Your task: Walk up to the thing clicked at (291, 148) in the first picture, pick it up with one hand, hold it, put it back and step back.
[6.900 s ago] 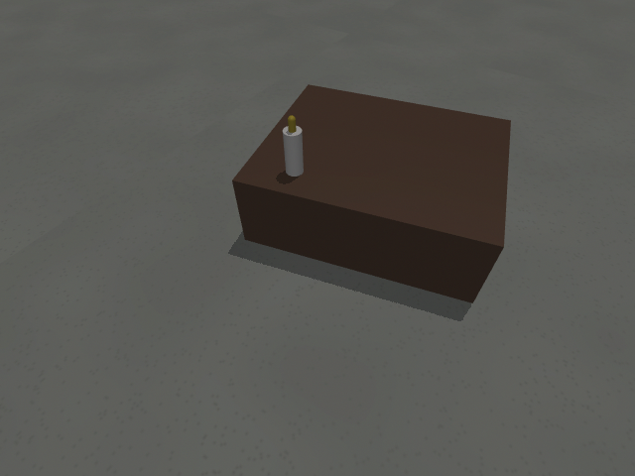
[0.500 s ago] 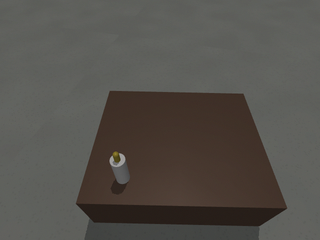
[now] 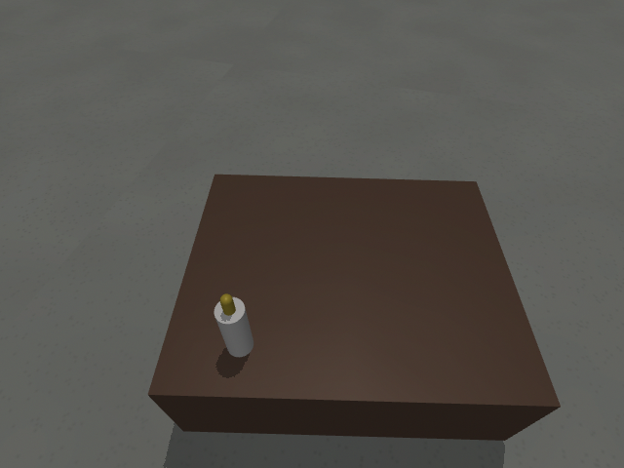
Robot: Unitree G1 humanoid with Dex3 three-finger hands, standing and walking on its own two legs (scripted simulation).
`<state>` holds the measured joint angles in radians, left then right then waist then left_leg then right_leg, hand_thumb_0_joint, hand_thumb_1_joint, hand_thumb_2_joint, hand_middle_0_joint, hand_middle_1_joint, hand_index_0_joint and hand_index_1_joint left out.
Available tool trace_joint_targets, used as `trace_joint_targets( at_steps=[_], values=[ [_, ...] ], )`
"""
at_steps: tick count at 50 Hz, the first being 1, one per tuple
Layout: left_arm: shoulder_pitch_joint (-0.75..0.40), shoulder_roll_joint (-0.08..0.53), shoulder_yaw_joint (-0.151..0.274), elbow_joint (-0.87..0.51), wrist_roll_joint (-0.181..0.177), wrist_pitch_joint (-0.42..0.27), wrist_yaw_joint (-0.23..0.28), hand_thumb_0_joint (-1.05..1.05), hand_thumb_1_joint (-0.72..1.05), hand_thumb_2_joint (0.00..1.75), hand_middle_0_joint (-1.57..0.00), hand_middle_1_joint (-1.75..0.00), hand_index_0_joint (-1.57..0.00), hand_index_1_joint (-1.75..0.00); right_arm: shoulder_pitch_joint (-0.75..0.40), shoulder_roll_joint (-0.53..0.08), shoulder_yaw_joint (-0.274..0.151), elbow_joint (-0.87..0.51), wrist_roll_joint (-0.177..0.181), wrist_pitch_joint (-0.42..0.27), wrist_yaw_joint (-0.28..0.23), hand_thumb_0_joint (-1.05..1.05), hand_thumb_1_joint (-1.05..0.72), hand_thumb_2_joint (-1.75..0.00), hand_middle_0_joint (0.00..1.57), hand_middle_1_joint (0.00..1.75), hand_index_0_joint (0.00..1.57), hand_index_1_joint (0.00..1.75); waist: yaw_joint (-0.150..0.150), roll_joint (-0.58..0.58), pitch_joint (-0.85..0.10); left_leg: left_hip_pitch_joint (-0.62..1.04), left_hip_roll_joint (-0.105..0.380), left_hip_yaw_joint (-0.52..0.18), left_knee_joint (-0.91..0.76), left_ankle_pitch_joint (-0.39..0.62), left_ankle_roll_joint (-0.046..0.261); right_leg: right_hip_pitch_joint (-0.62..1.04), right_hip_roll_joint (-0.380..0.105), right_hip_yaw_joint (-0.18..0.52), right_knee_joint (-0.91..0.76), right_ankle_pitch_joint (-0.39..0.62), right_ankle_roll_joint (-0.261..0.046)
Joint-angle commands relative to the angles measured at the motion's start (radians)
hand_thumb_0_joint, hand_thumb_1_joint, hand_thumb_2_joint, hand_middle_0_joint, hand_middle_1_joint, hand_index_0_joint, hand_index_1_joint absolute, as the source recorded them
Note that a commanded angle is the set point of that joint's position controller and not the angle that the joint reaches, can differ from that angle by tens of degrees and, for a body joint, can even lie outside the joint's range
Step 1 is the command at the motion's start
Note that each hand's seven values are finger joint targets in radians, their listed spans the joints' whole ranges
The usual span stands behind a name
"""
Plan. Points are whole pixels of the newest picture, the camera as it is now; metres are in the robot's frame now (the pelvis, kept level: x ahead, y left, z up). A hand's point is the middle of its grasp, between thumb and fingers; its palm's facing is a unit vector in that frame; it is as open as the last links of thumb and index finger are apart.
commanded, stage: go down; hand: left
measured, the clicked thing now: (233, 323) +0.49 +0.20 -0.33
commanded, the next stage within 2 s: none
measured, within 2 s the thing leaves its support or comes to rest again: neither
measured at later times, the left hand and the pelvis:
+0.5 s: hand out of the picture +0.16 +0.27 -0.15, palm faces +0.05 -0.94 -0.33, open 16.2 cm; pelvis +0.01 +0.00 -0.02, yaw +0 degrees
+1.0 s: hand out of the picture +0.16 +0.27 -0.15, palm faces +0.04 -0.95 -0.31, open 17.6 cm; pelvis +0.01 +0.00 -0.05, yaw +0 degrees
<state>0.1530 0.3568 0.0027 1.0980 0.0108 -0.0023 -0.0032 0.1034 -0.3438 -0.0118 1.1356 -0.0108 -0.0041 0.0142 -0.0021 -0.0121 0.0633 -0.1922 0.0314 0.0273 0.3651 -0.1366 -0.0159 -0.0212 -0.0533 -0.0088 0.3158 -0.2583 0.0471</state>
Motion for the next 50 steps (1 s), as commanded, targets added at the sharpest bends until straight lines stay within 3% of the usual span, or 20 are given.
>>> trace_joint_targets(
  at_steps=[1, 2, 3, 4, 5, 6, 7, 8, 10, 12, 16, 18, 22, 30, 35, 36, 41, 44, 46, 50],
  values=[
    [-0.494, 0.102, 0.060, -0.373, -0.048, -0.119, 0.033, 0.00, 0.66, 0.66, -0.01, -0.06, -0.02, -0.06, 0.044, -0.096, 0.000, -0.296, 0.075, -0.072, -0.047, 0.00, -1.05, -0.95, 0.20, 0.30, 0.20, 0.30, -0.090, 0.056, -0.074, 0.033, -0.020, 0.025, 0.018, -0.030, 0.014, -0.300, 0.050, -0.017, 0.030, 0.105, -0.055],
    [-0.354, 0.181, 0.122, -0.232, -0.034, -0.086, 0.042, 0.00, 0.58, 0.58, -0.01, -0.04, -0.01, -0.04, 0.075, -0.122, -0.012, -0.283, 0.073, -0.065, -0.056, 0.00, -1.05, -0.95, 0.20, 0.30, 0.20, 0.30, -0.078, 0.034, -0.059, 0.009, -0.023, 0.026, 0.023, -0.067, 0.017, -0.301, 0.055, -0.026, 0.028, 0.055, -0.058],
    [-0.258, 0.197, 0.149, -0.144, -0.026, -0.064, 0.035, 0.00, 0.50, 0.50, -0.01, -0.05, -0.01, -0.04, 0.084, -0.126, -0.025, -0.309, 0.074, -0.056, -0.054, 0.00, -1.05, -0.94, 0.20, 0.30, 0.20, 0.30, -0.044, 0.022, -0.057, -0.036, -0.017, 0.024, 0.047, -0.061, 0.017, -0.288, 0.062, -0.037, 0.057, 0.038, -0.062],
    [-0.292, 0.214, 0.151, -0.138, -0.008, -0.054, 0.029, 0.00, 0.42, 0.42, 0.00, -0.06, -0.01, -0.05, 0.097, -0.127, -0.032, -0.327, 0.065, -0.057, -0.060, 0.00, -1.05, -0.94, 0.20, 0.30, 0.20, 0.30, -0.041, 0.001, -0.103, -0.037, -0.015, 0.018, 0.068, -0.044, 0.019, -0.306, 0.067, -0.037, 0.078, 0.038, -0.065],
    [-0.333, 0.258, 0.180, -0.161, 0.004, -0.059, 0.026, 0.00, 0.34, 0.34, 0.00, -0.08, -0.01, -0.07, 0.120, -0.123, -0.045, -0.341, 0.065, -0.062, -0.071, 0.00, -1.04, -0.93, 0.20, 0.30, 0.20, 0.30, -0.030, 0.018, -0.172, -0.007, -0.014, 0.014, 0.081, -0.003, 0.016, -0.303, 0.063, -0.032, 0.093, 0.078, -0.064],
    [-0.328, 0.262, 0.194, -0.151, 0.020, -0.052, 0.012, 0.00, 0.26, 0.26, 0.00, -0.08, -0.02, -0.07, 0.117, -0.125, -0.057, -0.368, 0.057, -0.068, -0.072, 0.00, -1.02, -0.93, 0.20, 0.30, 0.20, 0.30, -0.028, 0.026, -0.227, -0.003, -0.016, 0.014, 0.108, 0.028, 0.016, -0.296, 0.059, -0.027, 0.112, 0.110, -0.061],
    [-0.243, 0.237, 0.197, -0.086, 0.041, -0.030, 0.002, 0.00, 0.18, 0.24, -0.01, -0.08, -0.02, -0.06, 0.152, -0.121, -0.066, -0.369, 0.048, -0.071, -0.071, 0.00, -1.00, -0.92, 0.20, 0.30, 0.20, 0.30, -0.031, -0.009, -0.257, -0.011, -0.017, 0.006, 0.131, 0.061, 0.019, -0.300, 0.062, -0.029, 0.137, 0.141, -0.058],
    [-0.174, 0.224, 0.216, -0.044, 0.064, -0.004, -0.009, 0.00, 0.15, 0.24, -0.01, -0.08, -0.02, -0.07, 0.161, -0.116, -0.076, -0.379, 0.036, -0.070, -0.065, 0.00, -0.99, -0.92, 0.20, 0.30, 0.20, 0.30, 0.000, 0.009, -0.274, -0.025, -0.023, 0.008, 0.145, 0.088, 0.016, -0.294, 0.060, -0.030, 0.155, 0.151, -0.062],
    [-0.133, 0.249, 0.257, -0.144, 0.078, 0.031, -0.017, 0.00, 0.05, 0.19, -0.02, -0.06, -0.03, -0.05, 0.147, -0.106, -0.088, -0.433, 0.036, -0.075, -0.064, 0.00, -0.95, -0.91, 0.20, 0.30, 0.20, 0.30, 0.044, 0.067, -0.344, -0.003, -0.029, 0.007, 0.139, 0.140, 0.010, -0.248, 0.061, -0.030, 0.160, 0.178, -0.065],
    [-0.072, 0.216, 0.251, -0.199, 0.067, 0.090, -0.016, 0.00, -0.09, 0.16, -0.03, -0.07, -0.04, -0.06, 0.119, -0.090, -0.076, -0.475, 0.043, -0.078, -0.063, 0.00, -0.95, -0.90, 0.20, 0.30, 0.20, 0.30, 0.047, 0.088, -0.308, -0.024, -0.031, 0.007, 0.130, 0.146, 0.007, -0.254, 0.062, -0.034, 0.152, 0.176, -0.063],
    [-0.167, 0.223, 0.232, -0.300, 0.062, 0.190, -0.036, 0.00, -0.30, 0.13, -0.05, -0.07, -0.05, -0.07, 0.067, -0.077, -0.067, -0.542, 0.051, -0.084, -0.069, 0.00, -0.93, -0.90, 0.20, 0.30, 0.20, 0.30, 0.010, 0.034, -0.229, -0.075, -0.029, 0.012, 0.150, 0.073, 0.018, -0.324, 0.058, -0.032, 0.150, 0.127, -0.047],
    [-0.128, 0.214, 0.237, -0.331, 0.051, 0.224, -0.048, 0.00, -0.42, 0.13, -0.05, -0.09, -0.05, -0.09, 0.081, -0.071, -0.061, -0.555, 0.051, -0.088, -0.072, 0.00, -0.89, -0.89, 0.20, 0.30, 0.20, 0.30, 0.007, 0.016, -0.204, -0.095, -0.027, 0.013, 0.158, 0.050, 0.019, -0.344, 0.060, -0.034, 0.156, 0.101, -0.047],
    [-0.187, 0.223, 0.243, -0.444, 0.047, 0.239, -0.077, 0.00, -0.58, 0.10, -0.06, -0.10, -0.06, -0.10, 0.112, -0.074, -0.063, -0.567, 0.047, -0.105, -0.079, 0.00, -0.87, -0.89, 0.20, 0.30, 0.20, 0.30, -0.023, 0.016, -0.227, -0.100, -0.019, 0.010, 0.198, 0.041, 0.023, -0.381, 0.062, -0.030, 0.200, 0.098, -0.045],
    [-0.083, 0.272, 0.293, -0.616, 0.064, 0.247, -0.109, 0.00, -0.58, 0.07, -0.07, -0.07, -0.06, -0.07, 0.133, -0.071, -0.066, -0.577, 0.035, -0.133, -0.107, 0.00, -0.86, -0.89, 0.20, 0.30, 0.20, 0.30, -0.019, 0.089, -0.379, -0.061, -0.008, -0.009, 0.321, 0.223, 0.032, -0.414, 0.062, -0.024, 0.310, 0.245, -0.029],
    [-0.028, 0.270, 0.304, -0.668, 0.057, 0.292, -0.115, 0.00, -0.56, 0.07, -0.07, -0.06, -0.06, -0.07, 0.109, -0.066, -0.056, -0.603, 0.033, -0.133, -0.122, 0.00, -0.86, -0.88, 0.20, 0.30, 0.20, 0.30, -0.013, 0.077, -0.335, -0.136, -0.019, -0.002, 0.363, 0.187, 0.037, -0.437, 0.057, -0.017, 0.324, 0.249, -0.020],
    [0.001, 0.247, 0.292, -0.643, 0.055, 0.305, -0.123, 0.00, -0.57, 0.06, -0.07, -0.05, -0.06, -0.06, 0.116, -0.063, -0.055, -0.601, 0.031, -0.134, -0.124, 0.00, -0.86, -0.89, 0.20, 0.30, 0.20, 0.30, -0.025, 0.059, -0.334, -0.145, -0.019, -0.004, 0.379, 0.189, 0.043, -0.446, 0.057, -0.016, 0.334, 0.272, -0.015],
    [0.032, 0.254, 0.292, -0.745, 0.044, 0.349, -0.146, 0.00, -0.61, 0.06, -0.07, -0.06, -0.06, -0.07, 0.106, -0.065, -0.057, -0.636, 0.030, -0.137, -0.131, 0.00, -0.87, -0.89, 0.20, 0.30, 0.20, 0.30, -0.017, 0.079, -0.346, -0.159, -0.011, -0.017, 0.404, 0.189, 0.041, -0.488, 0.065, -0.029, 0.366, 0.218, -0.021],
    [0.045, 0.266, 0.305, -0.806, 0.040, 0.368, -0.149, 0.00, -0.61, 0.05, -0.07, -0.05, -0.06, -0.06, 0.109, -0.060, -0.058, -0.650, 0.028, -0.145, -0.132, 0.00, -0.87, -0.89, 0.20, 0.30, 0.20, 0.30, -0.012, 0.074, -0.378, -0.170, -0.008, -0.024, 0.439, 0.227, 0.046, -0.500, 0.066, -0.033, 0.397, 0.253, -0.015],
    [0.065, 0.254, 0.299, -0.818, 0.038, 0.380, -0.147, 0.00, -0.61, 0.03, -0.08, -0.04, -0.06, -0.05, 0.110, -0.057, -0.056, -0.663, 0.028, -0.146, -0.133, 0.00, -0.88, -0.89, 0.20, 0.30, 0.20, 0.30, -0.019, 0.061, -0.369, -0.196, -0.008, -0.026, 0.453, 0.200, 0.048, -0.516, 0.067, -0.034, 0.409, 0.232, -0.015],
    [0.091, 0.256, 0.312, -0.901, 0.031, 0.399, -0.138, 0.00, -0.61, 0.05, -0.08, -0.06, -0.06, -0.07, 0.101, -0.056, -0.055, -0.694, 0.030, -0.157, -0.140, 0.00, -0.89, -0.89, 0.20, 0.30, 0.20, 0.30, -0.015, 0.095, -0.358, -0.235, 0.000, -0.040, 0.445, 0.086, 0.036, -0.572, 0.076, -0.047, 0.433, 0.082, -0.032]
  ],
)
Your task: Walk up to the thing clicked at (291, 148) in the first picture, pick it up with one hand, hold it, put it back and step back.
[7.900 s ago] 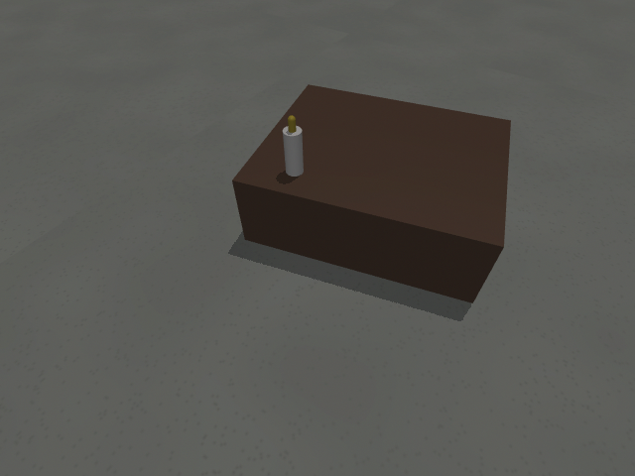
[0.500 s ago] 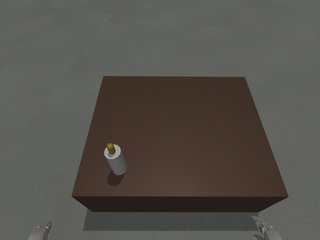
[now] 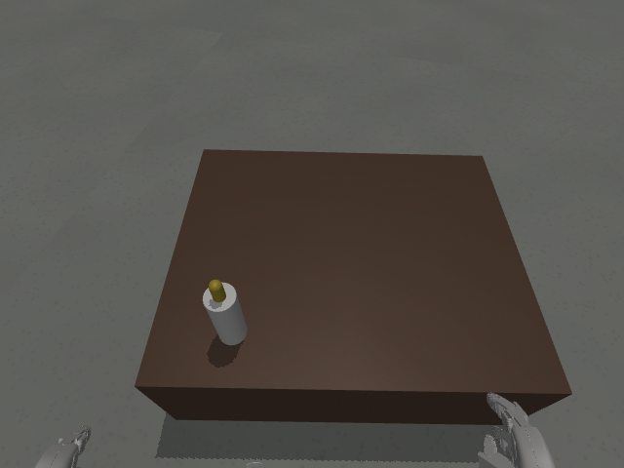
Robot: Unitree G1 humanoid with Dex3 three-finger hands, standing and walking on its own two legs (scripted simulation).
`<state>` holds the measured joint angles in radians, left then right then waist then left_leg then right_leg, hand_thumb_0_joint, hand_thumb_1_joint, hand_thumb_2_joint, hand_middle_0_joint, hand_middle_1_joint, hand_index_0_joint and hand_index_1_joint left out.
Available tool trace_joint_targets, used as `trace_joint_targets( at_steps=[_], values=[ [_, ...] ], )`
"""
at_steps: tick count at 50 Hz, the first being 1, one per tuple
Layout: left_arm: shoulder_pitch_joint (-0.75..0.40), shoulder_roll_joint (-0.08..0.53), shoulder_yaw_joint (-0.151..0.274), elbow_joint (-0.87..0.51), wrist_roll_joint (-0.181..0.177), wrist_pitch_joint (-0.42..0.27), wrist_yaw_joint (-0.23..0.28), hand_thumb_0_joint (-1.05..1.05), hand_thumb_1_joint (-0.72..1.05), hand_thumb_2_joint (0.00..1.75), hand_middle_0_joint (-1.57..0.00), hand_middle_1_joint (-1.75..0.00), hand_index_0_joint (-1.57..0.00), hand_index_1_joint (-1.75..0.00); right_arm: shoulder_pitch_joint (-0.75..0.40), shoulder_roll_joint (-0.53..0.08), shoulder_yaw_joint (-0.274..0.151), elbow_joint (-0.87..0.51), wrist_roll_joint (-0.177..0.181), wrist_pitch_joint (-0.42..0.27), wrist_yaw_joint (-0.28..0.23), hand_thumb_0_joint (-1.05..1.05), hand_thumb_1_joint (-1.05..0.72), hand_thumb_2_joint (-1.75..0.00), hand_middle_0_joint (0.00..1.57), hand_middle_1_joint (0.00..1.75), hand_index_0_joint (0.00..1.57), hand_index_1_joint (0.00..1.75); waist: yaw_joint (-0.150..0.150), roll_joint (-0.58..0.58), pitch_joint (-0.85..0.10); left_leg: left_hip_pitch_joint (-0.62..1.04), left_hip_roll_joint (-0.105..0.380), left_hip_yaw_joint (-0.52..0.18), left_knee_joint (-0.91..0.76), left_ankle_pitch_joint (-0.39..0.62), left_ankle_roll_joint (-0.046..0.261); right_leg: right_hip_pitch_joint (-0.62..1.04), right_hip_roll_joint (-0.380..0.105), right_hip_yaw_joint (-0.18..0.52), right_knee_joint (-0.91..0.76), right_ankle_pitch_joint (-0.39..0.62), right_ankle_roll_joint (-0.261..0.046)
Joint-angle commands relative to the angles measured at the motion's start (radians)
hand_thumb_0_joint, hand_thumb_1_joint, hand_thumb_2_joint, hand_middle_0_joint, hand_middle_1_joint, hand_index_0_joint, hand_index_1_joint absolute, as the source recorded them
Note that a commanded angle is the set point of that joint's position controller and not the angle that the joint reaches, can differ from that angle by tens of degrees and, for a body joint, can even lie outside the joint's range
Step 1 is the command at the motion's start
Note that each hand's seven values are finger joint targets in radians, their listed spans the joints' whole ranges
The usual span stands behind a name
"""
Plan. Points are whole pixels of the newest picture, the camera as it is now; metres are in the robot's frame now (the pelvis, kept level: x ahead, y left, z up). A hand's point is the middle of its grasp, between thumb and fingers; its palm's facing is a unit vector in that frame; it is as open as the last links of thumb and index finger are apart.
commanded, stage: go down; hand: left
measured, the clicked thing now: (224, 310) +0.48 +0.20 -0.28
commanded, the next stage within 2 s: none
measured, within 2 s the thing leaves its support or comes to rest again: neither
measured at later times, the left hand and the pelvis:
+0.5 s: hand out of the picture +0.12 +0.28 -0.10, palm faces +0.08 -0.94 -0.34, open 17.5 cm; pelvis -0.02 +0.01 -0.02, yaw +0 degrees
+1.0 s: hand out of the picture +0.15 +0.30 -0.09, palm faces +0.14 -0.94 -0.32, open 17.5 cm; pelvis -0.02 +0.00 -0.02, yaw +1 degrees
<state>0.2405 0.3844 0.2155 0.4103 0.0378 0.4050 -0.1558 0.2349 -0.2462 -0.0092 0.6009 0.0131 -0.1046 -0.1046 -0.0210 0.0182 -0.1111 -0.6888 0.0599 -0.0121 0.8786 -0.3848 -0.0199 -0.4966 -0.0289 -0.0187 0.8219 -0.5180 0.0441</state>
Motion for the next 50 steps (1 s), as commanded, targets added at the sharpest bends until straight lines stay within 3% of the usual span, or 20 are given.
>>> trace_joint_targets(
  at_steps=[1, 2, 9, 10, 14, 15, 16, 27, 35, 39, 42, 43, 44, 49, 50],
  values=[
    [0.026, 0.205, 0.084, -0.205, 0.002, 0.000, 0.015, 0.00, -0.61, 0.05, -0.07, -0.06, -0.06, -0.07, -0.030, -0.151, -0.055, -0.161, 0.005, -0.060, -0.023, 0.00, -0.88, -0.89, 0.20, 0.30, 0.20, 0.30, -0.001, 0.069, -0.161, 0.241, -0.027, -0.001, -0.069, 0.293, 0.035, -0.112, 0.051, -0.040, -0.067, 0.305, -0.032],
    [0.021, 0.230, 0.106, -0.269, -0.002, 0.002, 0.022, 0.00, -0.61, 0.06, -0.08, -0.06, -0.06, -0.08, -0.028, -0.148, -0.057, -0.171, 0.007, -0.063, -0.027, 0.00, -0.89, -0.89, 0.20, 0.30, 0.20, 0.30, 0.007, 0.085, -0.196, 0.252, -0.026, -0.002, -0.059, 0.303, 0.038, -0.112, 0.050, -0.039, -0.061, 0.314, -0.031],
    [0.082, 0.197, 0.089, -0.339, -0.019, 0.047, 0.049, 0.00, -0.61, 0.07, -0.06, -0.08, -0.06, -0.09, -0.028, -0.140, -0.043, -0.197, 0.010, -0.086, -0.047, 0.00, -0.87, -0.89, 0.20, 0.30, 0.20, 0.30, -0.007, 0.064, -0.157, 0.173, -0.025, -0.008, -0.039, 0.184, 0.030, -0.168, 0.054, -0.044, -0.038, 0.215, -0.037],
    [0.083, 0.217, 0.106, -0.368, -0.020, 0.052, 0.054, 0.00, -0.61, 0.08, -0.07, -0.08, -0.06, -0.09, -0.024, -0.137, -0.044, -0.200, 0.011, -0.089, -0.051, 0.00, -0.87, -0.89, 0.20, 0.30, 0.20, 0.30, 0.002, 0.072, -0.174, 0.175, -0.025, -0.010, -0.032, 0.183, 0.032, -0.165, 0.053, -0.043, -0.036, 0.213, -0.037],
    [0.086, 0.222, 0.111, -0.414, -0.027, 0.068, 0.061, 0.00, -0.61, 0.09, -0.06, -0.09, -0.06, -0.10, -0.023, -0.137, -0.041, -0.207, 0.011, -0.105, -0.063, 0.00, -0.87, -0.89, 0.20, 0.30, 0.20, 0.30, -0.002, 0.102, -0.168, 0.161, -0.019, -0.023, -0.037, 0.143, 0.024, -0.194, 0.054, -0.047, -0.018, 0.172, -0.043],
    [0.105, 0.197, 0.088, -0.400, -0.029, 0.073, 0.060, 0.00, -0.61, 0.09, -0.06, -0.09, -0.05, -0.10, -0.020, -0.140, -0.038, -0.204, 0.012, -0.109, -0.066, 0.00, -0.86, -0.89, 0.20, 0.30, 0.20, 0.30, -0.010, 0.093, -0.148, 0.155, -0.018, -0.028, -0.046, 0.106, 0.020, -0.206, 0.056, -0.049, -0.017, 0.145, -0.044],
    [0.097, 0.207, 0.100, -0.415, -0.031, 0.077, 0.063, 0.00, -0.61, 0.11, -0.06, -0.10, -0.05, -0.11, -0.022, -0.137, -0.037, -0.205, 0.013, -0.113, -0.070, 0.00, -0.86, -0.89, 0.20, 0.30, 0.20, 0.30, -0.008, 0.086, -0.141, 0.142, -0.019, -0.030, -0.044, 0.085, 0.022, -0.213, 0.055, -0.047, -0.021, 0.129, -0.044],
    [0.116, 0.220, 0.116, -0.444, -0.041, 0.094, 0.067, 0.00, -0.61, 0.14, -0.05, -0.11, -0.04, -0.12, -0.012, -0.132, -0.029, -0.200, 0.011, -0.148, -0.093, 0.00, -0.86, -0.89, 0.20, 0.30, 0.20, 0.30, -0.005, 0.088, -0.146, 0.118, -0.024, -0.025, -0.022, 0.079, 0.021, -0.218, 0.055, -0.049, -0.012, 0.118, -0.045],
    [0.148, 0.234, 0.140, -0.421, -0.050, 0.088, 0.050, 0.00, -0.61, 0.14, -0.05, -0.09, -0.03, -0.11, 0.008, -0.127, -0.028, -0.179, 0.008, -0.159, -0.102, 0.00, -0.87, -0.89, 0.20, 0.30, 0.20, 0.30, -0.005, 0.089, -0.176, 0.134, -0.029, -0.014, 0.010, 0.170, 0.029, -0.202, 0.054, -0.042, -0.007, 0.205, -0.036],
    [0.126, 0.237, 0.143, -0.408, -0.053, 0.077, 0.040, 0.00, -0.61, 0.13, -0.06, -0.08, -0.04, -0.10, 0.004, -0.129, -0.030, -0.175, 0.008, -0.166, -0.104, 0.00, -0.88, -0.89, 0.20, 0.30, 0.20, 0.30, -0.012, 0.065, -0.174, 0.131, -0.028, -0.018, 0.018, 0.185, 0.032, -0.198, 0.053, -0.043, -0.009, 0.225, -0.032],
    [0.030, 0.281, 0.171, -0.433, -0.055, 0.053, 0.035, 0.00, -0.61, 0.13, -0.06, -0.08, -0.03, -0.10, 0.001, -0.138, -0.032, -0.171, 0.008, -0.172, -0.108, 0.00, -0.88, -0.90, 0.20, 0.30, 0.20, 0.30, -0.017, 0.109, -0.161, 0.137, -0.023, -0.021, 0.002, 0.151, 0.026, -0.222, 0.054, -0.041, -0.005, 0.188, -0.037],
    [0.025, 0.279, 0.165, -0.401, -0.054, 0.047, 0.030, 0.00, -0.61, 0.13, -0.06, -0.08, -0.03, -0.10, 0.004, -0.141, -0.032, -0.163, 0.007, -0.174, -0.109, 0.00, -0.88, -0.90, 0.20, 0.30, 0.20, 0.30, -0.033, 0.088, -0.160, 0.142, -0.023, -0.023, 0.003, 0.142, 0.030, -0.229, 0.055, -0.038, -0.011, 0.180, -0.034],
    [0.004, 0.279, 0.168, -0.394, -0.058, 0.038, 0.030, 0.00, -0.61, 0.13, -0.05, -0.07, -0.03, -0.10, 0.003, -0.136, -0.027, -0.162, 0.007, -0.178, -0.111, 0.00, -0.88, -0.89, 0.20, 0.30, 0.20, 0.30, -0.029, 0.080, -0.141, 0.123, -0.026, -0.021, 0.003, 0.127, 0.029, -0.225, 0.052, -0.037, -0.017, 0.174, -0.034],
    [-0.115, 0.359, 0.228, -0.310, -0.081, -0.030, 0.002, 0.00, -0.61, 0.13, -0.05, -0.06, -0.03, -0.08, 0.022, -0.148, -0.021, -0.125, 0.006, -0.193, -0.118, 0.00, -0.89, -0.90, 0.20, 0.30, 0.20, 0.30, -0.037, 0.083, -0.181, 0.139, -0.026, -0.017, 0.020, 0.162, 0.035, -0.210, 0.046, -0.020, -0.013, 0.226, -0.026],
    [-0.184, 0.375, 0.235, -0.314, -0.087, -0.049, -0.006, 0.00, -0.60, 0.12, -0.05, -0.05, -0.02, -0.08, 0.014, -0.158, -0.023, -0.119, 0.006, -0.197, -0.118, 0.00, -0.90, -0.90, 0.20, 0.30, 0.20, 0.30, -0.037, 0.098, -0.176, 0.138, -0.025, -0.018, 0.010, 0.150, 0.031, -0.218, 0.049, -0.021, -0.007, 0.209, -0.031]
  ],
)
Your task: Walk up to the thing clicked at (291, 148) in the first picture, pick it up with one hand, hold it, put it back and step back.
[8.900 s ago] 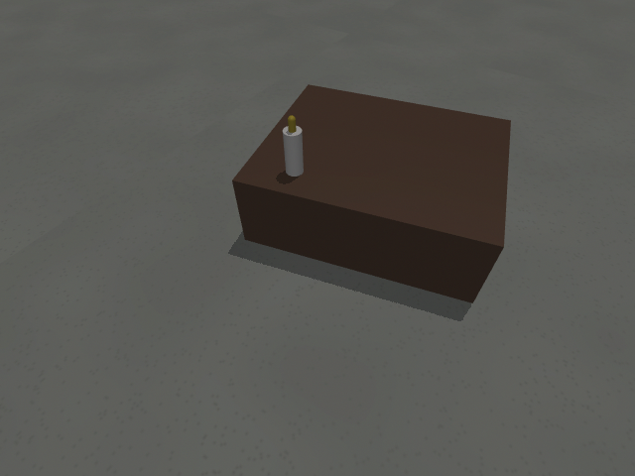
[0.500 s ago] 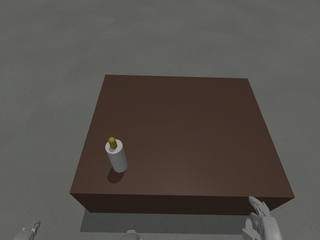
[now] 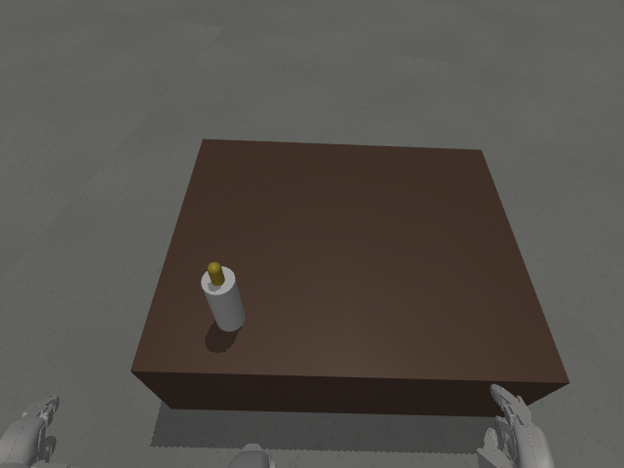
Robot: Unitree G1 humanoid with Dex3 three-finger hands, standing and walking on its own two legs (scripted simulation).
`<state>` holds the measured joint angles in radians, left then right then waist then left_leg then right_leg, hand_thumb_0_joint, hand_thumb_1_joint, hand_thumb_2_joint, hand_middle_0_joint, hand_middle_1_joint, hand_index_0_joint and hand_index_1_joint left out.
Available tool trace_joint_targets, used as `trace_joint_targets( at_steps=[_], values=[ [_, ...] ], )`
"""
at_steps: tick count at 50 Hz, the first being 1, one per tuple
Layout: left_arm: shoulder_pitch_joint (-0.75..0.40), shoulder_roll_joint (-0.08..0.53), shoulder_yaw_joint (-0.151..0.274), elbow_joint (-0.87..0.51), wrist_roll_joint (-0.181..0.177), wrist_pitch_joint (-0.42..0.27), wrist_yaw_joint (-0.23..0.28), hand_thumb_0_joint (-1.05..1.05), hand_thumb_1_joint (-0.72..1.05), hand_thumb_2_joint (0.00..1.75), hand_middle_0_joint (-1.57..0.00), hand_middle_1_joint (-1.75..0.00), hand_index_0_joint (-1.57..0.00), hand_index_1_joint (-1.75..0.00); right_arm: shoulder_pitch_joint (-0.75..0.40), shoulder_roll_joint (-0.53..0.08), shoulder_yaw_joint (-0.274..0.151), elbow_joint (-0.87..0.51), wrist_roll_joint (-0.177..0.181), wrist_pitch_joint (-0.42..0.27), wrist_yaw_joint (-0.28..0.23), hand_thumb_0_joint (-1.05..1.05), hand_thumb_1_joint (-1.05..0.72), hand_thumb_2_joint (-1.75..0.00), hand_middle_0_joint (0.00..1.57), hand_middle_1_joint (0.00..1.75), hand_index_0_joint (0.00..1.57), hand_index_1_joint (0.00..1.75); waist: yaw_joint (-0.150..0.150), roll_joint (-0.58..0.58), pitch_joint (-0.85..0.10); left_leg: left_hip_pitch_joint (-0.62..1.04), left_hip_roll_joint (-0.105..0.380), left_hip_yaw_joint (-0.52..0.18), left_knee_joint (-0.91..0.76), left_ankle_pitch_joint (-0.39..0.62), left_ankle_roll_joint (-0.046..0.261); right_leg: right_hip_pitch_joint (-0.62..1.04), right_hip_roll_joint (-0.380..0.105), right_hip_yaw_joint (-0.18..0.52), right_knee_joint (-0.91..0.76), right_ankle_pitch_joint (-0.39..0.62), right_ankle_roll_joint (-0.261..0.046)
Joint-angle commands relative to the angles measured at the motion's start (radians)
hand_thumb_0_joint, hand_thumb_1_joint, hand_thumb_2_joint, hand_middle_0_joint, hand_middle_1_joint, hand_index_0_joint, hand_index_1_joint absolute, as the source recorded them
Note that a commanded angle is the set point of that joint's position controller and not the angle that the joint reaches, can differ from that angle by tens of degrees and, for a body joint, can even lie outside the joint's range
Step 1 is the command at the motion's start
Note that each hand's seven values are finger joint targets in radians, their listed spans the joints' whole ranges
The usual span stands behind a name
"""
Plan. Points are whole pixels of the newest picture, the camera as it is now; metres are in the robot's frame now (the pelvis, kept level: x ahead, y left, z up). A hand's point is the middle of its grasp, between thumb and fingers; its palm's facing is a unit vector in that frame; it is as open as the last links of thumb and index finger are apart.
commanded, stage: go down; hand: left
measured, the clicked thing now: (223, 294) +0.50 +0.19 -0.26
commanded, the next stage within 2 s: none
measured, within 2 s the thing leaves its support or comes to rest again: neither
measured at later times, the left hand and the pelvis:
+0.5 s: hand (69, 344) +0.31 +0.34 -0.05, palm faces +0.14 -0.98 -0.14, open 17.7 cm; pelvis -0.01 +0.01 -0.01, yaw -3 degrees
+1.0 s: hand (61, 302) +0.36 +0.36 -0.03, palm faces +0.16 -0.98 -0.10, open 17.4 cm; pelvis -0.02 +0.01 -0.02, yaw -3 degrees
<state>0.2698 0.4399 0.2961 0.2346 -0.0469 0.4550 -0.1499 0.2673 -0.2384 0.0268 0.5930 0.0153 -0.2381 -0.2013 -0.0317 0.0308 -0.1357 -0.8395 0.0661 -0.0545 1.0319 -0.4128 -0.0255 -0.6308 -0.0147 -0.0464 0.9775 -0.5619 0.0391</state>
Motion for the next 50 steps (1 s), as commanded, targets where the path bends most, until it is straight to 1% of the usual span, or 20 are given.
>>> trace_joint_targets(
  at_steps=[1, 2, 6, 8, 9, 10, 15, 16, 17, 18, 20, 27, 30, 31, 34, 35, 38, 40, 44, 50],
  values=[
    [-0.250, 0.328, 0.157, -0.090, -0.003, -0.118, -0.023, 0.00, -0.59, 0.13, -0.05, -0.05, -0.02, -0.08, -0.013, -0.165, -0.057, -0.099, 0.002, -0.067, -0.022, 0.00, -0.90, -0.90, 0.20, 0.30, 0.20, 0.30, -0.039, 0.078, -0.144, 0.285, -0.031, 0.023, -0.139, 0.178, 0.040, -0.093, 0.032, 0.010, -0.165, 0.257, -0.025],
    [-0.301, 0.369, 0.197, -0.077, -0.016, -0.142, -0.035, 0.00, -0.60, 0.11, -0.06, -0.04, -0.02, -0.07, -0.012, -0.170, -0.057, -0.087, 0.001, -0.070, -0.021, 0.00, -0.90, -0.90, 0.20, 0.30, 0.20, 0.30, -0.024, 0.095, -0.150, 0.279, -0.029, 0.023, -0.139, 0.171, 0.038, -0.090, 0.032, 0.011, -0.159, 0.244, -0.028],
    [-0.426, 0.395, 0.215, 0.126, -0.036, -0.226, -0.106, 0.00, -0.61, 0.10, -0.06, -0.03, -0.03, -0.06, 0.000, -0.180, -0.056, -0.048, -0.005, -0.082, -0.013, 0.00, -0.90, -0.90, 0.20, 0.30, 0.20, 0.30, -0.041, 0.087, -0.146, 0.252, -0.027, 0.023, -0.122, 0.158, 0.043, -0.126, 0.030, 0.019, -0.152, 0.231, -0.030],
    [-0.485, 0.431, 0.235, 0.190, -0.036, -0.272, -0.145, 0.00, -0.61, 0.09, -0.06, -0.03, -0.03, -0.06, 0.021, -0.192, -0.066, -0.034, -0.008, -0.082, -0.004, 0.00, -0.91, -0.91, 0.20, 0.30, 0.20, 0.30, -0.028, 0.112, -0.178, 0.265, -0.024, 0.022, -0.128, 0.152, 0.040, -0.144, 0.033, 0.014, -0.141, 0.211, -0.039],
    [-0.517, 0.453, 0.256, 0.211, -0.039, -0.295, -0.164, 0.00, -0.61, 0.09, -0.06, -0.02, -0.02, -0.05, 0.033, -0.197, -0.071, -0.029, -0.012, -0.080, 0.000, 0.00, -0.90, -0.90, 0.20, 0.30, 0.20, 0.30, -0.014, 0.140, -0.216, 0.293, -0.023, 0.022, -0.127, 0.173, 0.035, -0.135, 0.034, 0.009, -0.131, 0.221, -0.043],
    [-0.526, 0.425, 0.238, 0.281, -0.041, -0.313, -0.188, 0.00, -0.61, 0.09, -0.06, -0.03, -0.02, -0.06, 0.044, -0.198, -0.072, -0.021, -0.014, -0.078, 0.006, 0.00, -0.90, -0.90, 0.20, 0.30, 0.20, 0.30, -0.022, 0.132, -0.207, 0.298, -0.017, 0.018, -0.130, 0.176, 0.032, -0.155, 0.040, 0.000, -0.122, 0.219, -0.045],
    [-0.596, 0.500, 0.299, 0.433, -0.039, -0.427, -0.255, 0.00, -0.61, 0.10, -0.05, -0.03, -0.02, -0.06, 0.068, -0.210, -0.073, -0.027, -0.024, -0.062, 0.030, 0.00, -0.89, -0.90, 0.20, 0.30, 0.20, 0.30, 0.004, 0.100, -0.264, 0.285, -0.013, 0.019, -0.096, 0.272, 0.038, -0.155, 0.042, -0.008, -0.093, 0.288, -0.046],
    [-0.563, 0.509, 0.311, 0.500, -0.041, -0.444, -0.260, 0.00, -0.61, 0.10, -0.05, -0.02, -0.02, -0.05, 0.072, -0.213, -0.071, -0.025, -0.025, -0.055, 0.034, 0.00, -0.90, -0.90, 0.20, 0.30, 0.20, 0.30, 0.010, 0.076, -0.258, 0.278, -0.015, 0.024, -0.089, 0.294, 0.043, -0.152, 0.043, -0.007, -0.095, 0.306, -0.045],
    [-0.626, 0.539, 0.325, 0.456, -0.043, -0.474, -0.266, 0.00, -0.60, 0.10, -0.05, -0.02, -0.02, -0.05, 0.081, -0.220, -0.078, -0.021, -0.026, -0.048, 0.038, 0.00, -0.89, -0.90, 0.20, 0.30, 0.20, 0.30, 0.017, 0.087, -0.275, 0.271, -0.015, 0.024, -0.085, 0.296, 0.044, -0.147, 0.041, -0.002, -0.089, 0.311, -0.045],
    [-0.590, 0.525, 0.327, 0.532, -0.041, -0.485, -0.272, 0.00, -0.61, 0.09, -0.05, -0.02, -0.02, -0.05, 0.083, -0.212, -0.072, -0.021, -0.027, -0.041, 0.041, 0.00, -0.90, -0.90, 0.20, 0.30, 0.20, 0.30, 0.019, 0.077, -0.271, 0.265, -0.016, 0.027, -0.076, 0.300, 0.046, -0.159, 0.041, 0.001, -0.089, 0.314, -0.043],
    [-0.633, 0.531, 0.330, 0.508, -0.044, -0.521, -0.281, 0.00, -0.58, 0.10, -0.05, -0.01, -0.02, -0.05, 0.087, -0.217, -0.079, -0.016, -0.029, -0.030, 0.048, 0.00, -0.90, -0.90, 0.20, 0.30, 0.20, 0.30, 0.028, 0.121, -0.307, 0.315, -0.010, 0.017, -0.090, 0.318, 0.040, -0.174, 0.042, -0.005, -0.077, 0.309, -0.047],
    [-0.713, 0.556, 0.342, 0.496, -0.036, -0.593, -0.274, 0.00, -0.55, 0.09, -0.05, 0.00, -0.01, -0.03, 0.119, -0.231, -0.091, 0.009, -0.034, 0.010, 0.049, 0.00, -0.90, -0.90, 0.20, 0.30, 0.20, 0.30, 0.006, 0.112, -0.363, 0.384, -0.004, 0.014, -0.085, 0.399, 0.043, -0.156, 0.044, -0.002, -0.088, 0.372, -0.042],
    [-0.793, 0.585, 0.342, 0.493, -0.027, -0.618, -0.269, 0.00, -0.53, 0.08, -0.05, -0.01, -0.02, -0.03, 0.112, -0.228, -0.087, 0.016, -0.037, 0.020, 0.045, 0.00, -0.90, -0.90, 0.20, 0.30, 0.20, 0.30, -0.004, 0.128, -0.302, 0.340, -0.006, 0.016, -0.106, 0.283, 0.040, -0.184, 0.042, 0.004, -0.101, 0.290, -0.048],
    [-0.811, 0.569, 0.336, 0.518, -0.027, -0.625, -0.268, 0.00, -0.53, 0.09, -0.05, 0.00, -0.02, -0.03, 0.121, -0.232, -0.091, 0.024, -0.038, 0.022, 0.043, 0.00, -0.90, -0.90, 0.20, 0.30, 0.20, 0.30, -0.016, 0.117, -0.292, 0.340, -0.003, 0.012, -0.111, 0.267, 0.040, -0.194, 0.044, 0.001, -0.101, 0.279, -0.048],
    [-0.905, 0.619, 0.353, 0.552, -0.026, -0.659, -0.274, 0.00, -0.50, 0.09, -0.04, -0.01, -0.02, -0.03, 0.113, -0.229, -0.079, 0.029, -0.041, 0.026, 0.041, 0.00, -0.90, -0.90, 0.20, 0.30, 0.20, 0.30, -0.028, 0.125, -0.245, 0.288, -0.006, 0.018, -0.111, 0.186, 0.042, -0.220, 0.041, 0.011, -0.110, 0.230, -0.049],
    [-0.918, 0.612, 0.342, 0.583, -0.026, -0.669, -0.277, 0.00, -0.47, 0.09, -0.04, -0.01, -0.02, -0.03, 0.113, -0.228, -0.076, 0.030, -0.043, 0.027, 0.042, 0.00, -0.89, -0.90, 0.20, 0.30, 0.20, 0.30, -0.040, 0.119, -0.235, 0.285, -0.005, 0.021, -0.111, 0.170, 0.043, -0.227, 0.040, 0.014, -0.112, 0.220, -0.050],
    [-0.940, 0.604, 0.332, 0.655, -0.025, -0.681, -0.301, 0.00, -0.49, 0.08, -0.05, -0.02, -0.03, -0.04, 0.106, -0.238, -0.075, 0.027, -0.047, 0.032, 0.043, 0.00, -0.89, -0.90, 0.20, 0.30, 0.20, 0.30, -0.041, 0.140, -0.231, 0.281, -0.001, 0.008, -0.126, 0.098, 0.039, -0.269, 0.040, 0.009, -0.106, 0.164, -0.054],
    [-0.959, 0.621, 0.330, 0.675, -0.031, -0.683, -0.315, 0.00, -0.48, 0.08, -0.05, -0.02, -0.03, -0.04, 0.111, -0.234, -0.063, 0.020, -0.049, 0.034, 0.048, 0.00, -0.89, -0.90, 0.20, 0.30, 0.20, 0.30, -0.039, 0.134, -0.252, 0.278, -0.003, 0.018, -0.112, 0.118, 0.040, -0.254, 0.037, 0.011, -0.110, 0.180, -0.054],
    [-0.989, 0.664, 0.351, 0.704, -0.039, -0.695, -0.336, 0.00, -0.54, 0.05, -0.05, -0.02, -0.04, -0.04, 0.106, -0.249, -0.059, 0.016, -0.049, 0.040, 0.050, 0.00, -0.89, -0.90, 0.20, 0.30, 0.20, 0.30, -0.028, 0.169, -0.290, 0.273, 0.009, -0.015, -0.122, 0.055, 0.033, -0.291, 0.045, -0.003, -0.082, 0.137, -0.055],
    [-1.021, 0.729, 0.397, 0.686, -0.060, -0.730, -0.350, 0.00, -0.50, 0.07, -0.05, -0.02, -0.03, -0.04, 0.122, -0.248, -0.044, 0.015, -0.053, 0.052, 0.047, 0.00, -0.89, -0.90, 0.20, 0.30, 0.20, 0.30, -0.031, 0.153, -0.387, 0.304, -0.001, 0.010, -0.048, 0.237, 0.041, -0.263, 0.047, 0.004, -0.072, 0.253, -0.050]
  ],
)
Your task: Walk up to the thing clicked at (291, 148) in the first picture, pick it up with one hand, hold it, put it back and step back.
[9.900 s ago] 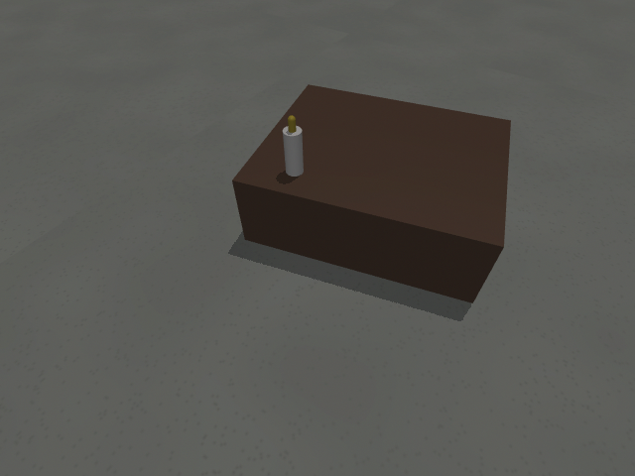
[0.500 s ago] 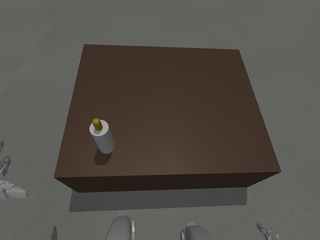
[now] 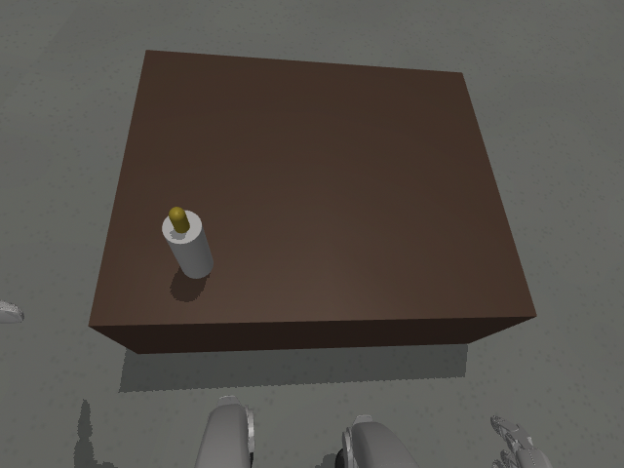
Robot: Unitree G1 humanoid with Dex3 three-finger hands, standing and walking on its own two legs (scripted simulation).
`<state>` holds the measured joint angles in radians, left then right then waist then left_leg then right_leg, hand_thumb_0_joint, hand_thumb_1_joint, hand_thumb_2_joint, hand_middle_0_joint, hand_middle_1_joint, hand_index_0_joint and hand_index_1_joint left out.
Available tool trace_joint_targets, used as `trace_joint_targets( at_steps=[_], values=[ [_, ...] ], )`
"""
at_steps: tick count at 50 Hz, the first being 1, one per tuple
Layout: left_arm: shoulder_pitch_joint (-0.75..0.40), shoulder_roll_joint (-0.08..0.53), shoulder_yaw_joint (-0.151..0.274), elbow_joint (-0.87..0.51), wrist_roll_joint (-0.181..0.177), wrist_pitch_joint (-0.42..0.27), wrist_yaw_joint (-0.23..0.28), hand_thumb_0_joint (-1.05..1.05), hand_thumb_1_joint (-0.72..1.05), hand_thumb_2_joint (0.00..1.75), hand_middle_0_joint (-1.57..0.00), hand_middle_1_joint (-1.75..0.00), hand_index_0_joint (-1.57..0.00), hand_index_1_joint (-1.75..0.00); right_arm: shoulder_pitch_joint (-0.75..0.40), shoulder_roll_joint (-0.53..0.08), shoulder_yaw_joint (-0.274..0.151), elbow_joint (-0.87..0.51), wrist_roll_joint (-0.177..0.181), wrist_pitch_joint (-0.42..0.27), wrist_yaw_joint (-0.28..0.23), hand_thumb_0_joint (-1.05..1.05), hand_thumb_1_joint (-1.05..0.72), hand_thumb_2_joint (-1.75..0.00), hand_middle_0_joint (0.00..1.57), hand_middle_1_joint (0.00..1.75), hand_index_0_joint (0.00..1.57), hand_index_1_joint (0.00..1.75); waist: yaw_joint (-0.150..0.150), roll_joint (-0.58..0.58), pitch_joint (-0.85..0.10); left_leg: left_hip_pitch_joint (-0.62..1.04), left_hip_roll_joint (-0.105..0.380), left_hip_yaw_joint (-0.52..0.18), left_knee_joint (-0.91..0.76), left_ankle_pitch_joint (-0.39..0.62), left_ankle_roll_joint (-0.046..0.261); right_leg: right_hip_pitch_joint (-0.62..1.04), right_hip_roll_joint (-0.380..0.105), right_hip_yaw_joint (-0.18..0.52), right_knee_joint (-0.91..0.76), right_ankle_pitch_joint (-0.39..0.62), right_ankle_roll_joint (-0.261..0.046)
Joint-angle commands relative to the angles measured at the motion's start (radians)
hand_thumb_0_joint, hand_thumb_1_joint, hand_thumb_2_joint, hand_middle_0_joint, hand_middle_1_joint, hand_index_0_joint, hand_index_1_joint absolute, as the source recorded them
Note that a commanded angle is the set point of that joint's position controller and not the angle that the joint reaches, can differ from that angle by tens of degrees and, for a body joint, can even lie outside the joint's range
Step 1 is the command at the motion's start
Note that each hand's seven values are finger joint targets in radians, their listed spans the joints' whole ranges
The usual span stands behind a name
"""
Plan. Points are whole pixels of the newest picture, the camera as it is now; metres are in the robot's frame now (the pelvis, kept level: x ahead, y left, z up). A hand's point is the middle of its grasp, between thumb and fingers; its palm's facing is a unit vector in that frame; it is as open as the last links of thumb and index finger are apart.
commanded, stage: go down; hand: left
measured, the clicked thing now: (188, 241) +0.51 +0.21 -0.25
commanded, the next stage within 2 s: none
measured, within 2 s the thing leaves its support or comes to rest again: neither
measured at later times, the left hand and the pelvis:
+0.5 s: hand out of the picture +0.38 +0.38 +0.00, palm faces +0.22 -0.97 -0.07, open 17.7 cm; pelvis +0.01 +0.00 +0.00, yaw +0 degrees
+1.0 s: hand out of the picture +0.41 +0.39 +0.00, palm faces +0.21 -0.98 -0.05, open 17.7 cm; pelvis +0.00 +0.01 -0.02, yaw -1 degrees
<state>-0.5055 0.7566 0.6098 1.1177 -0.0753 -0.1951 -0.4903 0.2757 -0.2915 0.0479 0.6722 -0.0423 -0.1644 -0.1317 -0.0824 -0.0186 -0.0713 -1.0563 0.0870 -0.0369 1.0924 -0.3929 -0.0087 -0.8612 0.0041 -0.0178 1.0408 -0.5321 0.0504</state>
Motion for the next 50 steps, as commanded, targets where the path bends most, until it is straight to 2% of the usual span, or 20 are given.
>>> trace_joint_targets(
  at_steps=[1, 5, 11, 14, 17, 20, 21, 22, 23, 24, 25, 28, 29, 32, 33, 36, 37, 41, 46, 50],
  values=[
    [-0.212, 0.408, 0.095, -0.178, -0.034, -0.082, -0.012, 0.00, -0.48, 0.09, -0.04, -0.02, -0.02, -0.04, 0.114, -0.196, -0.065, -0.063, 0.004, -0.020, -0.022, 0.00, -0.89, -0.90, 0.20, 0.30, 0.20, 0.30, 0.028, 0.194, -0.465, 0.522, -0.023, -0.009, -0.100, 0.251, 0.027, -0.021, 0.026, -0.026, -0.129, 0.247, -0.061],
    [-0.183, 0.404, 0.102, -0.181, -0.037, -0.077, -0.025, 0.00, -0.53, 0.08, -0.05, -0.02, -0.03, -0.04, 0.128, -0.202, -0.070, -0.050, 0.001, -0.010, -0.019, 0.00, -0.91, -0.90, 0.20, 0.30, 0.20, 0.30, 0.041, 0.218, -0.498, 0.574, -0.016, -0.026, -0.082, 0.392, 0.024, -0.042, 0.028, -0.037, -0.107, 0.314, -0.059],
    [-0.194, 0.395, 0.105, -0.216, -0.044, -0.085, -0.030, 0.00, -0.58, 0.08, -0.05, -0.02, -0.03, -0.04, 0.134, -0.200, -0.078, -0.039, 0.001, -0.004, -0.017, 0.00, -0.91, -0.90, 0.20, 0.30, 0.20, 0.30, 0.035, 0.240, -0.478, 0.596, -0.006, -0.045, -0.088, 0.423, 0.015, -0.072, 0.032, -0.050, -0.095, 0.297, -0.063],
    [-0.190, 0.392, 0.108, -0.206, -0.048, -0.082, -0.027, 0.00, -0.58, 0.08, -0.05, -0.02, -0.03, -0.04, 0.135, -0.192, -0.073, -0.044, 0.003, 0.001, -0.017, 0.00, -0.91, -0.91, 0.20, 0.30, 0.20, 0.30, 0.033, 0.185, -0.445, 0.530, -0.019, -0.024, -0.080, 0.363, 0.029, -0.027, 0.030, -0.037, -0.116, 0.317, -0.059],
    [-0.213, 0.388, 0.100, -0.204, -0.047, -0.088, -0.032, 0.00, -0.60, 0.06, -0.06, -0.02, -0.04, -0.04, 0.123, -0.190, -0.073, -0.048, 0.004, 0.004, -0.018, 0.00, -0.92, -0.91, 0.20, 0.30, 0.20, 0.30, 0.024, 0.191, -0.425, 0.508, -0.020, -0.023, -0.088, 0.303, 0.029, -0.041, 0.027, -0.032, -0.119, 0.279, -0.060],
    [-0.273, 0.404, 0.099, -0.224, -0.050, -0.100, -0.043, 0.00, -0.61, 0.06, -0.06, -0.03, -0.04, -0.05, 0.132, -0.190, -0.071, -0.038, -0.001, 0.003, -0.019, 0.00, -0.92, -0.91, 0.20, 0.30, 0.20, 0.30, 0.011, 0.220, -0.448, 0.541, -0.016, -0.025, -0.070, 0.353, 0.028, -0.064, 0.027, -0.030, -0.108, 0.305, -0.057],
    [-0.278, 0.400, 0.095, -0.207, -0.048, -0.099, -0.043, 0.00, -0.61, 0.06, -0.06, -0.02, -0.04, -0.04, 0.137, -0.191, -0.069, -0.036, -0.002, 0.004, -0.017, 0.00, -0.92, -0.91, 0.20, 0.30, 0.20, 0.30, 0.004, 0.191, -0.455, 0.538, -0.016, -0.025, -0.060, 0.379, 0.034, -0.055, 0.025, -0.030, -0.107, 0.332, -0.054],
    [-0.284, 0.416, 0.103, -0.215, -0.045, -0.102, -0.044, 0.00, -0.61, 0.06, -0.06, -0.03, -0.04, -0.05, 0.133, -0.189, -0.066, -0.039, -0.004, 0.006, -0.018, 0.00, -0.92, -0.91, 0.20, 0.30, 0.20, 0.30, 0.014, 0.194, -0.453, 0.518, -0.021, -0.019, -0.054, 0.368, 0.037, -0.048, 0.023, -0.025, -0.111, 0.336, -0.052],
    [-0.277, 0.408, 0.097, -0.193, -0.044, -0.100, -0.045, 0.00, -0.61, 0.06, -0.06, -0.03, -0.04, -0.05, 0.137, -0.192, -0.067, -0.035, -0.003, 0.006, -0.016, 0.00, -0.92, -0.91, 0.20, 0.30, 0.20, 0.30, 0.004, 0.182, -0.459, 0.524, -0.021, -0.019, -0.055, 0.368, 0.038, -0.046, 0.023, -0.024, -0.111, 0.337, -0.051],
    [-0.300, 0.426, 0.105, -0.205, -0.043, -0.106, -0.049, 0.00, -0.61, 0.06, -0.06, -0.03, -0.04, -0.05, 0.134, -0.191, -0.063, -0.036, -0.005, 0.005, -0.015, 0.00, -0.92, -0.91, 0.20, 0.30, 0.20, 0.30, 0.010, 0.208, -0.448, 0.510, -0.022, -0.022, -0.060, 0.331, 0.034, -0.055, 0.021, -0.025, -0.107, 0.304, -0.055],
    [-0.297, 0.407, 0.092, -0.188, -0.042, -0.107, -0.052, 0.00, -0.61, 0.06, -0.06, -0.04, -0.04, -0.06, 0.134, -0.191, -0.065, -0.036, -0.006, 0.007, -0.014, 0.00, -0.92, -0.91, 0.20, 0.30, 0.20, 0.30, 0.006, 0.215, -0.455, 0.523, -0.020, -0.026, -0.062, 0.328, 0.032, -0.066, 0.022, -0.027, -0.101, 0.294, -0.056],
    [-0.322, 0.417, 0.089, -0.187, -0.039, -0.109, -0.053, 0.00, -0.61, 0.04, -0.06, -0.03, -0.04, -0.04, 0.131, -0.199, -0.067, -0.039, -0.006, 0.008, -0.014, 0.00, -0.92, -0.91, 0.20, 0.30, 0.20, 0.30, 0.002, 0.240, -0.465, 0.540, -0.015, -0.034, -0.072, 0.304, 0.025, -0.096, 0.024, -0.033, -0.094, 0.258, -0.061],
    [-0.321, 0.426, 0.094, -0.191, -0.041, -0.109, -0.052, 0.00, -0.61, 0.05, -0.06, -0.03, -0.04, -0.04, 0.133, -0.196, -0.061, -0.042, -0.008, 0.009, -0.009, 0.00, -0.91, -0.90, 0.20, 0.30, 0.20, 0.30, 0.018, 0.258, -0.467, 0.539, -0.016, -0.034, -0.069, 0.318, 0.024, -0.092, 0.022, -0.034, -0.092, 0.264, -0.063],
    [-0.335, 0.445, 0.104, -0.178, -0.039, -0.105, -0.049, 0.00, -0.61, 0.04, -0.07, -0.03, -0.05, -0.05, 0.138, -0.201, -0.059, -0.040, -0.007, 0.013, -0.009, 0.00, -0.92, -0.91, 0.20, 0.30, 0.20, 0.30, 0.011, 0.258, -0.480, 0.541, -0.014, -0.042, -0.063, 0.331, 0.022, -0.101, 0.026, -0.040, -0.086, 0.264, -0.062],
    [-0.335, 0.429, 0.089, -0.188, -0.042, -0.104, -0.049, 0.00, -0.61, 0.04, -0.07, -0.02, -0.05, -0.04, 0.132, -0.198, -0.057, -0.046, -0.007, 0.011, -0.007, 0.00, -0.91, -0.90, 0.20, 0.30, 0.20, 0.30, 0.013, 0.260, -0.470, 0.545, -0.012, -0.042, -0.067, 0.316, 0.021, -0.107, 0.027, -0.041, -0.086, 0.252, -0.063],
    [-0.345, 0.446, 0.106, -0.170, -0.043, -0.107, -0.049, 0.00, -0.61, 0.03, -0.07, -0.02, -0.05, -0.04, 0.138, -0.199, -0.054, -0.044, -0.009, 0.014, -0.005, 0.00, -0.92, -0.91, 0.20, 0.30, 0.20, 0.30, 0.009, 0.253, -0.490, 0.548, -0.008, -0.050, -0.049, 0.366, 0.022, -0.116, 0.028, -0.046, -0.075, 0.277, -0.061],
    [-0.352, 0.439, 0.099, -0.180, -0.043, -0.107, -0.049, 0.00, -0.61, 0.03, -0.07, -0.03, -0.05, -0.04, 0.133, -0.200, -0.057, -0.049, -0.007, 0.014, -0.005, 0.00, -0.92, -0.90, 0.20, 0.30, 0.20, 0.30, 0.009, 0.257, -0.468, 0.526, -0.011, -0.048, -0.061, 0.302, 0.020, -0.121, 0.030, -0.043, -0.080, 0.242, -0.064],
    [-0.365, 0.456, 0.106, -0.162, -0.042, -0.112, -0.045, 0.00, -0.61, 0.04, -0.06, -0.03, -0.05, -0.05, 0.138, -0.200, -0.053, -0.054, -0.005, 0.017, -0.002, 0.00, -0.91, -0.90, 0.20, 0.30, 0.20, 0.30, 0.003, 0.214, -0.467, 0.474, -0.017, -0.037, -0.051, 0.259, 0.030, -0.102, 0.029, -0.036, -0.083, 0.242, -0.063],
    [-0.394, 0.464, 0.105, -0.162, -0.040, -0.116, -0.046, 0.00, -0.61, 0.03, -0.07, -0.03, -0.05, -0.04, 0.148, -0.205, -0.053, -0.056, -0.006, 0.019, 0.003, 0.00, -0.91, -0.90, 0.20, 0.30, 0.20, 0.30, 0.001, 0.242, -0.478, 0.496, -0.009, -0.056, -0.059, 0.249, 0.021, -0.134, 0.031, -0.045, -0.064, 0.216, -0.066],
    [-0.424, 0.471, 0.101, -0.166, -0.043, -0.124, -0.050, 0.00, -0.61, 0.03, -0.06, -0.03, -0.05, -0.04, 0.151, -0.208, -0.050, -0.058, -0.004, 0.018, 0.002, 0.00, -0.91, -0.90, 0.20, 0.30, 0.20, 0.30, -0.009, 0.248, -0.470, 0.489, -0.009, -0.053, -0.058, 0.189, 0.020, -0.151, 0.033, -0.042, -0.064, 0.181, -0.067]
  ],
)
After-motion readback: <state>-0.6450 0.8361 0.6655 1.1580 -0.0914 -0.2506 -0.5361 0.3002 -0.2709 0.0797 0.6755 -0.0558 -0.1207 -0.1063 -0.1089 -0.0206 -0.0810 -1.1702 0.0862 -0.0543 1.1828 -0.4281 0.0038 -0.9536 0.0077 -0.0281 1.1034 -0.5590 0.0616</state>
